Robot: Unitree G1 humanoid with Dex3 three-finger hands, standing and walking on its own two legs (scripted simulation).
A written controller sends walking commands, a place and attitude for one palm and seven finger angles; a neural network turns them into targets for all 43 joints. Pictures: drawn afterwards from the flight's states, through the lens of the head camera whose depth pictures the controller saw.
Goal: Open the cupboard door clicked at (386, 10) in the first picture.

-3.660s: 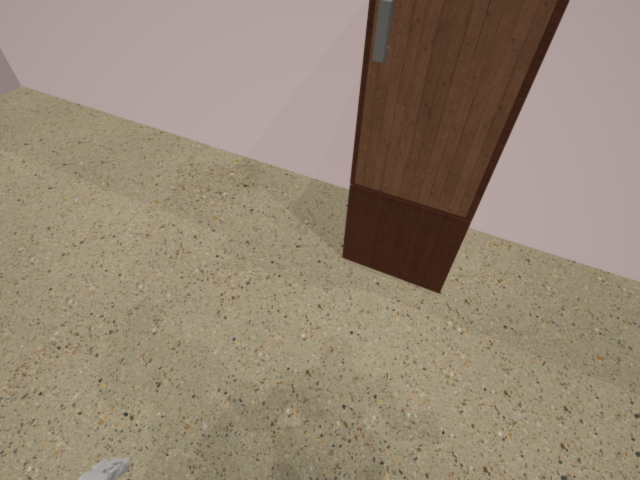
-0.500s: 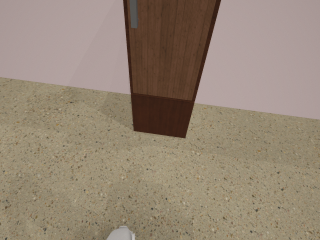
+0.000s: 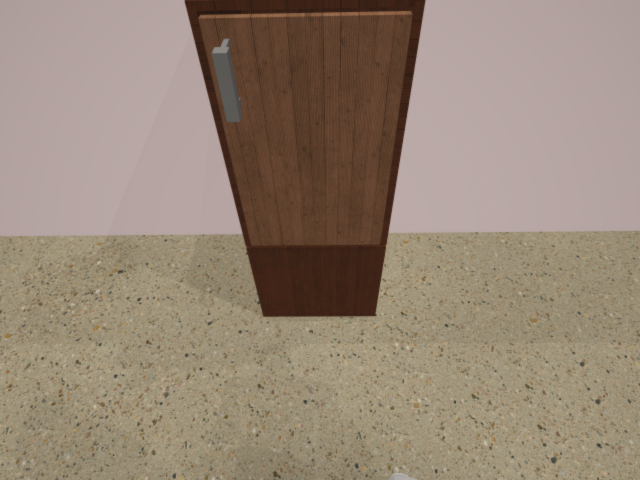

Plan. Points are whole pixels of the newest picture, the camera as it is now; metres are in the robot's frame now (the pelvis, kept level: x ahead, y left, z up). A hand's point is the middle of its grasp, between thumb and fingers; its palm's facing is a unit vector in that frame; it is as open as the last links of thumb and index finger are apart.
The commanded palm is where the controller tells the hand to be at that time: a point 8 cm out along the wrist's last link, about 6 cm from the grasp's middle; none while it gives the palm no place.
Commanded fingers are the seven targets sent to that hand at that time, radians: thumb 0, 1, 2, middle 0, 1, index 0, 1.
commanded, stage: take the last steps up to it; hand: left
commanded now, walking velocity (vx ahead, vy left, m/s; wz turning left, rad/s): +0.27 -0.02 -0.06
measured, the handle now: (230, 80) +0.75 +0.18 +0.15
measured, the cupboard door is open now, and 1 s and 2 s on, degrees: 0 0 0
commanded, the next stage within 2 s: come to a stop and stand still in 0.26 s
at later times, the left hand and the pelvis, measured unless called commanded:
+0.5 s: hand out of the picture +0.14 +0.17 -0.20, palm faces +0.10 -0.99 -0.13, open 7.3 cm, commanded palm none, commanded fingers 0.00 0.90 0.90 -0.20 -0.30 -0.20 -0.30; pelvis +0.17 +0.01 -0.01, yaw +1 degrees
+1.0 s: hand (227, 463) +0.19 +0.15 -0.16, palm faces +0.02 -0.96 -0.27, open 7.3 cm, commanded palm none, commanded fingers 0.00 0.90 0.90 -0.20 -0.30 -0.20 -0.30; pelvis +0.14 -0.04 +0.00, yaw -1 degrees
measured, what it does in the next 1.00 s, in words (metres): walks ahead: right foot, then left foot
